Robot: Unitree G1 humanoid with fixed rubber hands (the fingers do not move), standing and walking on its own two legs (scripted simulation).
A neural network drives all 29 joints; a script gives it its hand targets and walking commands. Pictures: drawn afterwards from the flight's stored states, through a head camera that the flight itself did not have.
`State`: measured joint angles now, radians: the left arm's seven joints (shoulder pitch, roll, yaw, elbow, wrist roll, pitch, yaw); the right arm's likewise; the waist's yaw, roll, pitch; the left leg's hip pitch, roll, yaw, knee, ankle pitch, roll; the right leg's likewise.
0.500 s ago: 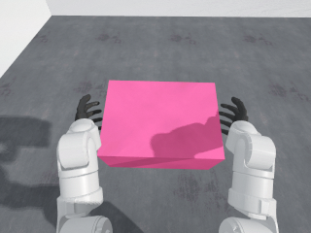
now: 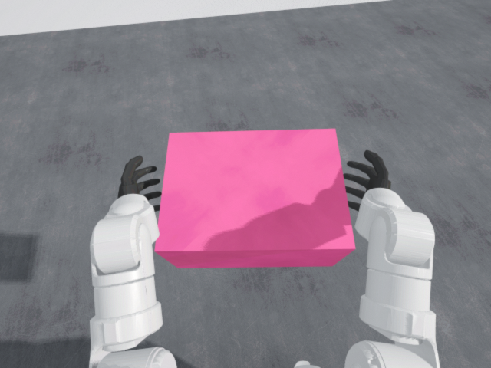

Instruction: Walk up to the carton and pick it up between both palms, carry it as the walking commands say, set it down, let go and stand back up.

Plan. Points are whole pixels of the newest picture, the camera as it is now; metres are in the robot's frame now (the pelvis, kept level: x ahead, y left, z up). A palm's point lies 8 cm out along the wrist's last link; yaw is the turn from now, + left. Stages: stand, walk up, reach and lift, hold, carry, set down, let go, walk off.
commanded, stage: carry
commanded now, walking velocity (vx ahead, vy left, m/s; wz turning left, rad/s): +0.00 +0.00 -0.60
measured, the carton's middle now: (253, 201) +0.39 +0.03 +0.03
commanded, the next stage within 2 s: none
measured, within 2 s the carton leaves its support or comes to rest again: neither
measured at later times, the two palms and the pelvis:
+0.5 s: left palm (238, 215) +0.32 +0.05 +0.10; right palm out of the picture +0.24 -0.29 +0.10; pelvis -0.05 -0.04 -0.01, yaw -16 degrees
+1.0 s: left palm (324, 271) +0.24 -0.06 +0.10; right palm out of the picture +0.07 -0.37 +0.11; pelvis -0.14 -0.05 -0.01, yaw -34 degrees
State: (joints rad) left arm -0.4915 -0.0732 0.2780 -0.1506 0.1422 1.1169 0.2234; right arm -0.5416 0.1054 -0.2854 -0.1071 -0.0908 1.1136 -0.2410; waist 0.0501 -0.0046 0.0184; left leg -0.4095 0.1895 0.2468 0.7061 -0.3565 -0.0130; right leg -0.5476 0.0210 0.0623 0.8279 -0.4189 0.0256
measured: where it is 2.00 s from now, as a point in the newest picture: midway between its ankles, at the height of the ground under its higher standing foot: outside the picture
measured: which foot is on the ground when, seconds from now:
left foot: down 0.00-0.46, up 0.48-0.66, down 0.68-1.00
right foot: up 0.00-0.02, down 0.04-0.24, up 0.26-0.44, down 0.46-0.70, up 0.72-0.98, down 1.00-1.00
